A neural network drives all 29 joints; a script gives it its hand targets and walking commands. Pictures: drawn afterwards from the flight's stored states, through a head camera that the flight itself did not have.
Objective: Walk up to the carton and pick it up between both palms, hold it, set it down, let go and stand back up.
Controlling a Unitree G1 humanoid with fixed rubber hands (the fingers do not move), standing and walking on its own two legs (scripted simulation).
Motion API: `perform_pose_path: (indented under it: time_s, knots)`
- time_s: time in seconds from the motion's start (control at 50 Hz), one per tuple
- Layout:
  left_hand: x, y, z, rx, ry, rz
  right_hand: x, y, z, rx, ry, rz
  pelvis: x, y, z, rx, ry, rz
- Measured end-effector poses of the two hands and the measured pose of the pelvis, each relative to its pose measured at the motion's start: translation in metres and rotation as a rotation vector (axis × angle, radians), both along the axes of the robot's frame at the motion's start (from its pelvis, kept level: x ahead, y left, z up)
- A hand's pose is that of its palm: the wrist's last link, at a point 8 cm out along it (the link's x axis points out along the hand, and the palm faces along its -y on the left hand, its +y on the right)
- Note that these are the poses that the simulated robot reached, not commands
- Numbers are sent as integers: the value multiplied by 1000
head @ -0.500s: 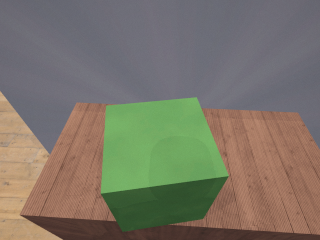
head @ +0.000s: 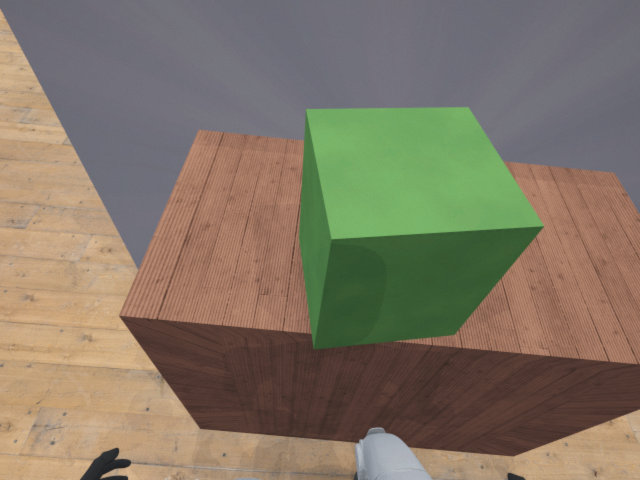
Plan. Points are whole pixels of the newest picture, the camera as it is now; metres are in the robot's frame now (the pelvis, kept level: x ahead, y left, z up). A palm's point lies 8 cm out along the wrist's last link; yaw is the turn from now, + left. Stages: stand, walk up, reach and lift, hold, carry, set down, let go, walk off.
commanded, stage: walk up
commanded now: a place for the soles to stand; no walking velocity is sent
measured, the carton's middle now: (387, 233) +0.41 -0.08 +0.07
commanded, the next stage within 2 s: reach and lift in 1.72 s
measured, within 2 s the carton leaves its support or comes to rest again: neither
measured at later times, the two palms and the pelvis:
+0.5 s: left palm out of the picture +0.01 +0.23 -0.10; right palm out of the picture +0.01 -0.30 -0.09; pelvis -0.03 -0.02 +0.01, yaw -5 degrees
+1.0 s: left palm out of the picture +0.10 +0.21 -0.08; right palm out of the picture +0.04 -0.30 -0.08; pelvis -0.02 -0.03 +0.02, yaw -9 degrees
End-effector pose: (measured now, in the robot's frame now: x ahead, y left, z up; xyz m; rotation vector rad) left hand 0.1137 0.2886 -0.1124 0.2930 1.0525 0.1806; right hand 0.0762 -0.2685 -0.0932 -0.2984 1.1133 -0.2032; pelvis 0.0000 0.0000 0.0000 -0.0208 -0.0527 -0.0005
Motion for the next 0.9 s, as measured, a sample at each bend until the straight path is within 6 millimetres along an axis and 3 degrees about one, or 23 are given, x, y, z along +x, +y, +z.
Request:
perform_pose_path:
  time_s: [0.06,0.22,0.3,0.42,0.52,0.68,0.9]
  knots:
    - [-22,6,0,-18,26,8,-17,9,15,-33,14,16,-12,3,10,-5,10,1]
    - [-95,6,-6,-53,194,16,-23,7,39,-74,-116,3,-29,7,18,-11,30,-47]
    - [-106,-10,-3,-63,204,10,-40,-6,35,-65,-118,-24,-33,-2,17,-9,33,-68]
    - [-111,-40,3,-53,139,9,-63,-30,8,-10,-38,-57,-37,-21,10,-12,30,-84]
    - [-100,-58,7,-72,134,-16,-63,-26,2,32,-57,-62,-32,-23,12,5,32,-95]
    - [-54,-78,14,-96,35,-88,-46,-24,9,62,-107,-59,-26,-32,16,26,32,-108]
    - [-17,-81,27,-70,-39,-142,-33,-36,12,47,-138,-71,-20,-34,17,29,29,-135]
